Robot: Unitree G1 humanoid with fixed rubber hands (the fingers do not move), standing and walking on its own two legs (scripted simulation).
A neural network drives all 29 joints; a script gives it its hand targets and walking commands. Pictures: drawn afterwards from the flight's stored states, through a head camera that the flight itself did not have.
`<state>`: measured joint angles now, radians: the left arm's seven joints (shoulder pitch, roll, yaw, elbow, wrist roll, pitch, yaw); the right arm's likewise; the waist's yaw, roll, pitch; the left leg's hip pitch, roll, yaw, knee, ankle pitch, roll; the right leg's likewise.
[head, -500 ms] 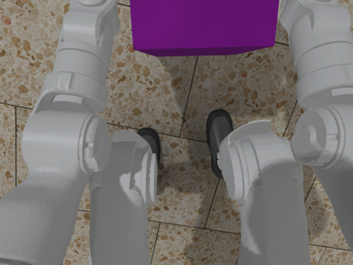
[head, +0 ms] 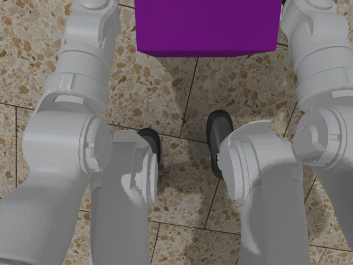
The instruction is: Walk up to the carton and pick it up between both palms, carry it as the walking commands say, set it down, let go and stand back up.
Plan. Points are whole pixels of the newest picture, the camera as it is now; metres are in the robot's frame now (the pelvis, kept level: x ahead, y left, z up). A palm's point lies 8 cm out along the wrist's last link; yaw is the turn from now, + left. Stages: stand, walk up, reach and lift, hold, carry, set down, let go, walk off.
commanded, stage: set down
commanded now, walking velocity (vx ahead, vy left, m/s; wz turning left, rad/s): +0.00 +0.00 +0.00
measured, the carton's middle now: out of the picture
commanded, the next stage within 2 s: let go in 1.80 s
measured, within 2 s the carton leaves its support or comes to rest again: neither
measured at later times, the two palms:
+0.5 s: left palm out of the picture +0.54 +0.13 -0.20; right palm (305, 2) +0.51 -0.22 -0.20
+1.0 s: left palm out of the picture +0.56 +0.13 -0.08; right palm out of the picture +0.52 -0.23 -0.08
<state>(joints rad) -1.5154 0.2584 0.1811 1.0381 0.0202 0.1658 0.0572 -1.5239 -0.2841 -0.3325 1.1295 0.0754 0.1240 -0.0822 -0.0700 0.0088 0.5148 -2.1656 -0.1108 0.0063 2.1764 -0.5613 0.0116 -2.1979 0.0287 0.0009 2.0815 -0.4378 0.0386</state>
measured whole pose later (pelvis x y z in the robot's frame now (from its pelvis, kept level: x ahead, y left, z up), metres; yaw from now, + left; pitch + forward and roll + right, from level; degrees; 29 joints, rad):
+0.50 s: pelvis +0.00 +0.00 +0.00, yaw +0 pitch +32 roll -2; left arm -1.46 0.35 0.02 1.06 -0.17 0.11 0.13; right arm -1.43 -0.35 -0.21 1.13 0.17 0.05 -0.10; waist -0.06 0.01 0.52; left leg -2.16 -0.11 0.01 2.18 -0.57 0.01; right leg -2.20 0.03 0.00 2.08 -0.44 0.04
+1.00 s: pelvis +0.01 -0.02 +0.05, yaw +0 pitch +27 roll +1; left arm -1.35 0.36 0.11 0.73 -0.20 0.37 0.16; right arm -1.21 -0.30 -0.20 0.55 0.20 0.34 -0.18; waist -0.06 0.01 0.52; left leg -1.89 -0.09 0.01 2.04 -0.62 0.01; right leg -1.97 0.05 0.01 1.98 -0.48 0.00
